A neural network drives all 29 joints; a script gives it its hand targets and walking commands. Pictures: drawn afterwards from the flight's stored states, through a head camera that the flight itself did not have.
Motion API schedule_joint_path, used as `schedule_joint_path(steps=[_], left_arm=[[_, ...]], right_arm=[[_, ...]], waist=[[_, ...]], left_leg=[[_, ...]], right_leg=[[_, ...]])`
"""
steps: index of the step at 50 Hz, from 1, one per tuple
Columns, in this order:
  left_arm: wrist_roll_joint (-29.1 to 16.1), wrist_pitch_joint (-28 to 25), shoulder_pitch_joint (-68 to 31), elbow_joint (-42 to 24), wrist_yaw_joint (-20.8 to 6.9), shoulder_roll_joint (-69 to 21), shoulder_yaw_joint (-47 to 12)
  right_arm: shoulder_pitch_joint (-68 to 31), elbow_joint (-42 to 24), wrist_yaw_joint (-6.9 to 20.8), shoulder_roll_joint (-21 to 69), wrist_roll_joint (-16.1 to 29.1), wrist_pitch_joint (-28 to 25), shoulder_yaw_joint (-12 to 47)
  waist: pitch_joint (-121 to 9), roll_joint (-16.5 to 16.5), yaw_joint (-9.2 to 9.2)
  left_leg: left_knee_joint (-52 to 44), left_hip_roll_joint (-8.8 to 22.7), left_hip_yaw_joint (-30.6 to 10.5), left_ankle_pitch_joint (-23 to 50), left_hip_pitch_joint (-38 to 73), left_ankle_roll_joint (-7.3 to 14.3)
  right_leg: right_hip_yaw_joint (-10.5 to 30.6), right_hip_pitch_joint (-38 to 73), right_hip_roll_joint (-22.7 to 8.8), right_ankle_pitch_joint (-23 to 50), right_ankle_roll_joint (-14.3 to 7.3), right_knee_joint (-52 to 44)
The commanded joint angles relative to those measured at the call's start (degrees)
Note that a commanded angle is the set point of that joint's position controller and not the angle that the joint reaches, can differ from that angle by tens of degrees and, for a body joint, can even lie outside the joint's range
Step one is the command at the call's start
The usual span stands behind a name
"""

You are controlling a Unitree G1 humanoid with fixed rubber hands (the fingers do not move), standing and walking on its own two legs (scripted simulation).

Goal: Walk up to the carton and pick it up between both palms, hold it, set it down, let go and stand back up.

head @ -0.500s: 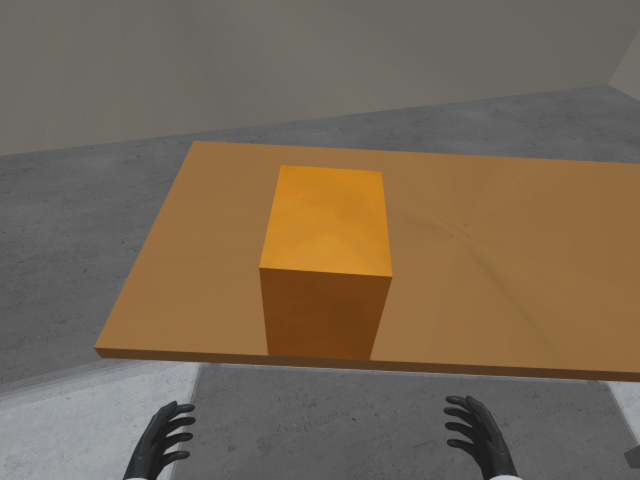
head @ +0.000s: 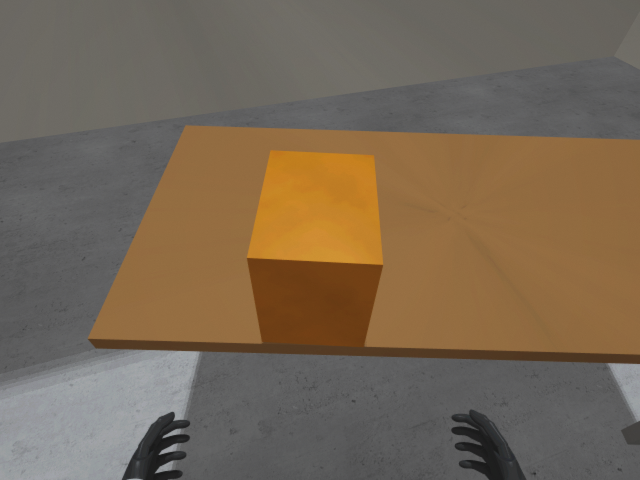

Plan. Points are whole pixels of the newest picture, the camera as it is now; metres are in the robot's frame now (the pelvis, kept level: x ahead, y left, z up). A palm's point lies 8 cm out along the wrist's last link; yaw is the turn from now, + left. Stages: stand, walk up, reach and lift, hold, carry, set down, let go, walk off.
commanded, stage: let go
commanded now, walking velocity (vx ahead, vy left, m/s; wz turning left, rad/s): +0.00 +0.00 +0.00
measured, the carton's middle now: (317, 249) +0.48 +0.01 -0.02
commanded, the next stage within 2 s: stand in 0.32 s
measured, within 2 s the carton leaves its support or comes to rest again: neither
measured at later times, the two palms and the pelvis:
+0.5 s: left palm out of the picture +0.11 +0.26 -0.10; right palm out of the picture +0.12 -0.23 -0.10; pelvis +0.00 +0.01 +0.00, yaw +1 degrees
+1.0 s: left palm out of the picture -0.01 +0.28 -0.13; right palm out of the picture +0.00 -0.22 -0.12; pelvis -0.04 +0.03 -0.01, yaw +1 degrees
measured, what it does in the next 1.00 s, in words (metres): shifts its weight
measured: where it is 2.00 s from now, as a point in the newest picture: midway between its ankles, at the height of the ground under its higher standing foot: outside the picture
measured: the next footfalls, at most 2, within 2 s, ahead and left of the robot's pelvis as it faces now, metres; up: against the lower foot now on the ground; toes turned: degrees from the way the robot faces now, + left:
none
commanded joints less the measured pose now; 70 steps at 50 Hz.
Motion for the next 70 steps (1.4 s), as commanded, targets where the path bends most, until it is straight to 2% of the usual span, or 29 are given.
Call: schedule_joint_path(steps=[1, 4, 9, 10, 16, 17, 18, 21, 26, 32, 38, 45, 48, 52, 56, 62, 66, 70], left_arm=[[0.36, -2.1, -4.68, -7.52, 0.25, 5.6, 2.35], [0.67, -2.09, -4.72, -7.32, 0.06, 5.72, 2.83], [0.5, -1.18, -5.51, -6.87, -0.16, 5.28, 2.44], [0.72, -1.02, -5.68, -7.4, -0.01, 5.25, 2.48], [1.24, -0.62, -5.58, -8.13, 0.02, 4.85, 2.64], [3.42, -5.84, 4.26, -0.34, 0.64, 7.27, 4.48], [2.97, -7.22, 5.73, 0.8, 0.45, 8.11, 4.53], [3.03, -9.45, 2.55, 0.75, -0.1, 7.47, 4.09], [2.8, -10.0, 3.27, 3.0, -0.56, 6.82, 3.35], [2.79, -10.0, 6.19, 5.91, -0.34, 8.01, 3.0], [2.78, -9.99, 8.35, 8.14, -0.18, 8.59, 2.43], [2.77, -9.35, 11.48, 10.36, -0.12, 8.53, 1.92], [2.76, -9.29, 12.71, 11.41, -0.16, 8.73, 1.95], [2.85, -9.45, 13.75, 12.19, -0.14, 8.75, 1.9], [2.79, -9.44, 14.95, 12.8, -0.11, 8.8, 1.91], [2.68, -9.13, 15.65, 13.39, -0.07, 9.27, 2.26], [2.6, -9.12, 15.72, 14.13, -0.04, 9.22, 2.12], [2.54, -8.92, 15.64, 14.39, 0.07, 8.88, 1.95]], right_arm=[[-4.23, -7.13, 0.02, -6.96, 0.58, -2.96, -1.3], [-3.86, -6.32, -0.06, -6.94, 0.95, -3.31, -0.98], [-4.56, -6.77, -0.14, -6.94, 1.04, -2.59, -0.95], [-4.35, -6.87, -0.13, -6.99, 1.12, -2.46, -1.23], [-3.87, -7.06, 0.07, -7.27, 1.44, -1.84, -1.34], [1.34, -3.67, -1.78, -12.86, 2.12, 3.45, -1.63], [2.01, -4.61, -2.14, -12.75, 2.37, 5.54, -1.51], [2.16, -5.01, -2.15, -12.05, 2.22, 7.32, -0.87], [3.51, -4.12, -1.66, -12.29, 2.09, 8.12, -0.39], [5.57, -3.0, -1.37, -13.34, 2.26, 8.29, 0.09], [7.96, -1.79, -1.35, -14.02, 2.26, 8.37, 0.5], [9.52, -0.93, -1.34, -14.69, 2.32, 9.09, 0.5], [10.06, -0.57, -1.28, -14.41, 2.33, 9.32, 0.62], [11.03, -0.37, -1.29, -14.29, 2.25, 9.59, 0.55], [12.51, 0.31, -1.34, -14.18, 1.99, 9.89, 0.41], [13.93, 0.99, -1.47, -13.59, 1.7, 10.29, 0.43], [15.1, 1.75, -1.6, -13.16, 1.61, 10.26, 0.41], [15.32, 2.55, -1.73, -13.07, 1.71, 10.19, 0.65]], waist=[[-7.66, 0.43, -0.02], [-7.72, 0.43, -0.12], [-4.98, 0.03, -0.03], [-4.88, 0.84, 0.08], [-4.82, 1.55, 0.27], [-10.38, 5.19, 1.99], [-10.29, 3.62, 0.63], [-12.1, 1.3, -0.61], [-5.7, -0.06, -0.91], [-2.29, 2.21, -0.56], [-3.48, 1.19, -0.5], [0.35, 2.95, -0.07], [2.09, 3.24, -0.01], [1.87, 3.13, -0.13], [1.54, 0.89, -0.53], [1.43, 0.45, -0.87], [0.78, -0.54, -1.14], [1.13, 0.42, -1.03]], left_leg=[[-1.52, -1.71, 2.58, 13.38, -0.06, -0.81], [-1.35, -2.11, 2.68, 13.53, -0.5, -0.79], [-2.02, -2.13, 2.76, 9.81, -1.71, -0.35], [-2.09, -2.1, 2.8, 9.38, -2.09, -0.44], [-1.74, -1.98, 2.89, 10.85, -1.54, -0.92], [4.31, 2.36, -3.23, 19.75, -6.6, 1.48], [3.61, 3.26, -3.6, 15.49, -5.49, 1.91], [3.85, 4.19, -4.63, 17.05, -2.93, 2.03], [2.03, 3.97, -5.38, 10.69, -5.79, 1.86], [-0.29, 3.74, -6.13, 6.33, -9.06, 1.96], [-1.55, 3.44, -6.68, 1.23, -10.42, 2.33], [-5.01, 3.58, -8.6, -12.71, -16.64, 2.56], [-6.05, 3.47, -9.33, -16.18, -18.88, 2.83], [-5.3, 3.07, -8.91, -16.93, -18.55, 2.98], [-3.62, 2.8, -8.54, -16.19, -16.93, 3.01], [-1.64, 1.89, -8.04, -16.36, -15.54, 2.88], [0.05, 1.55, -7.32, -11.8, -13.35, 2.8], [0.08, 1.7, -7.43, -10.05, -13.63, 2.63]], right_leg=[[-1.0, 2.39, -0.23, 11.0, 0.2, -2.26], [-0.54, 3.04, -0.48, 12.78, 0.55, -2.07], [-0.4, 1.44, -0.63, 8.42, 0.47, -2.7], [-0.51, 1.39, -0.57, 7.54, 0.26, -2.57], [-0.64, 1.75, -0.35, 7.94, 0.01, -2.26], [2.99, 0.45, -4.67, 17.09, -0.35, 2.13], [3.86, 0.69, -6.0, 15.37, -0.15, 1.61], [4.17, -0.02, -6.58, 18.21, -0.24, 2.18], [4.43, -3.98, -6.46, 12.24, -0.1, 0.75], [4.7, -4.49, -6.69, 6.86, 0.18, 0.61], [4.46, -3.65, -6.41, 2.01, 0.58, 1.05], [4.19, -5.54, -5.6, -5.47, 0.85, 2.12], [3.85, -6.24, -5.23, -7.26, 0.97, 2.53], [4.11, -7.85, -5.22, -8.64, 0.97, 2.3], [4.76, -10.29, -5.21, -11.82, 0.93, 1.58], [6.31, -13.29, -5.45, -16.19, 0.7, 0.11], [6.97, -14.66, -5.94, -15.56, 0.44, -1.01], [7.08, -13.54, -5.84, -13.38, 0.47, -0.89]])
